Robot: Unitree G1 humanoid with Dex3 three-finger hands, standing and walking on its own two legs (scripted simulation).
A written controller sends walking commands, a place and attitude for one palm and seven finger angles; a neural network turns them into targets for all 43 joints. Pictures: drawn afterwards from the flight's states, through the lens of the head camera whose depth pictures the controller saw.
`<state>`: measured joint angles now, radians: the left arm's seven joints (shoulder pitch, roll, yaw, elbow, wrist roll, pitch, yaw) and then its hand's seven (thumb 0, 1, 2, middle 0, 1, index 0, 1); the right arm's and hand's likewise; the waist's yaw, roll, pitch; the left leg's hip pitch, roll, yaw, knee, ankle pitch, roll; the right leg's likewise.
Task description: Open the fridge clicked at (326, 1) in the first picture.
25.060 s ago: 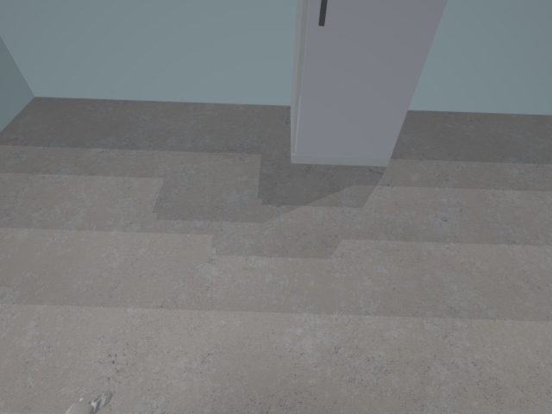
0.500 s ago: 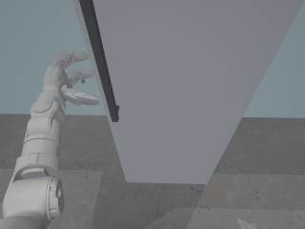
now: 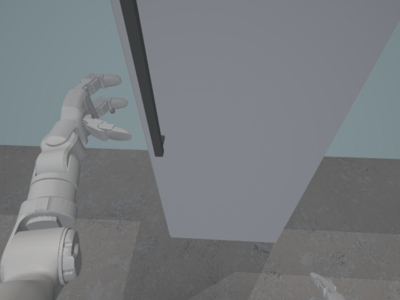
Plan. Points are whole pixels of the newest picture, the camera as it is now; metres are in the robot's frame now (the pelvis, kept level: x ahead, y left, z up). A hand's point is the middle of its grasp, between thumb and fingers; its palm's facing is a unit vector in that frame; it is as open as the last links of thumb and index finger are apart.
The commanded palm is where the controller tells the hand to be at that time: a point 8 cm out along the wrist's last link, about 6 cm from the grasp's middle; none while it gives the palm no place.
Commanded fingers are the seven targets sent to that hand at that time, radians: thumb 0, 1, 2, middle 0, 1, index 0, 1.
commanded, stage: move the hooked fingers beside the handle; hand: left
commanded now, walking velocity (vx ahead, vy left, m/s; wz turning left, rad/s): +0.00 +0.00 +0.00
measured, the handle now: (145, 67) +0.49 +0.12 +0.24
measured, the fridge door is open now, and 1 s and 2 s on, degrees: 0 0 0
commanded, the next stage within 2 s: feel for the door with the fingertips in 0.20 s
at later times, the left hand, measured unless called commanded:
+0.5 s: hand (130, 108) +0.44 +0.15 +0.18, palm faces -0.06 -1.00 +0.02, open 14.0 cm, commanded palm +0.41 +0.20 +0.18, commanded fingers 0.00 -0.50 0.30 -0.30 -1.20 -0.30 -1.20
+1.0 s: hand (129, 105) +0.43 +0.15 +0.19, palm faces +0.00 -1.00 +0.01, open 14.0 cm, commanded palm +0.42 +0.20 +0.18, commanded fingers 0.00 -0.50 0.30 -0.30 -1.20 -0.30 -1.20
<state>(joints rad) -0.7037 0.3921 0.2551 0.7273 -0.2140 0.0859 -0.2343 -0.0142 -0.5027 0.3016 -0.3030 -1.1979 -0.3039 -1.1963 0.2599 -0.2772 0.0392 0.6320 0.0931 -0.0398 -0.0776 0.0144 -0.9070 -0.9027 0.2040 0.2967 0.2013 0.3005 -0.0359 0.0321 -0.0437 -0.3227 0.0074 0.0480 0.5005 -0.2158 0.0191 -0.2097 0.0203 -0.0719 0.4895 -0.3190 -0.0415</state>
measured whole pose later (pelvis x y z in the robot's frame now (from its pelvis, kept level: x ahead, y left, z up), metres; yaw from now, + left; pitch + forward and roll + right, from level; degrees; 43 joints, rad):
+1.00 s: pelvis +0.00 -0.01 +0.00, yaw +0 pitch +2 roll +0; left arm -0.75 0.32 0.21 0.73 -0.19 0.05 -0.14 -0.02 -0.50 0.30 -0.30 -1.20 -0.30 -1.20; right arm 0.27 -0.27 0.03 0.65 0.08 -0.03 -0.07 0.01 -0.91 -0.90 0.20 0.30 0.20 0.30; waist -0.03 0.03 -0.03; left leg -0.32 0.01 0.04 0.49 -0.21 0.01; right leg -0.20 0.03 -0.08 0.48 -0.31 -0.05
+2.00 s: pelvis -0.01 +0.01 +0.00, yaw +0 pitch +2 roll +0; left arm -0.84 0.26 0.17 0.81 -0.16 0.02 -0.07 -0.01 -0.50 0.30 -0.30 -1.20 -0.30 -1.20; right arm 0.27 -0.25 0.04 0.66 0.07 -0.05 -0.05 0.01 -0.91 -0.90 0.20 0.30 0.20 0.30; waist -0.05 0.02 -0.03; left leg -0.36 0.00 0.05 0.52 -0.20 0.03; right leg -0.24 0.01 -0.07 0.51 -0.31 -0.03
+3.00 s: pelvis +0.00 -0.01 +0.00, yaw +0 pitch +2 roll +0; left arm -0.76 0.20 0.16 0.73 -0.17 0.02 -0.05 -0.01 -0.50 0.30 -0.30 -1.20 -0.30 -1.20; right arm 0.29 -0.25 0.03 0.66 0.07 -0.02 -0.04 0.01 -0.91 -0.90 0.20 0.30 0.20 0.30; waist -0.04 0.03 -0.05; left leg -0.32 0.01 0.05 0.50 -0.21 0.01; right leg -0.22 0.03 -0.07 0.50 -0.32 -0.05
